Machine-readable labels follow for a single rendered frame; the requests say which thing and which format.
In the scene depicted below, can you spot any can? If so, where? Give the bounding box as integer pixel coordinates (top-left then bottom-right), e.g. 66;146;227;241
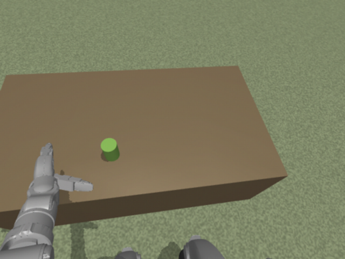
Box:
101;138;120;161

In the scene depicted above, can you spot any left robot arm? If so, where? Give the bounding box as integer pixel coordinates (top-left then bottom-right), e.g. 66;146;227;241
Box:
0;175;59;259

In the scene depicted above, can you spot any left robot hand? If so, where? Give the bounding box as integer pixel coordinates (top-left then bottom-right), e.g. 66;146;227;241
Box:
33;143;93;192

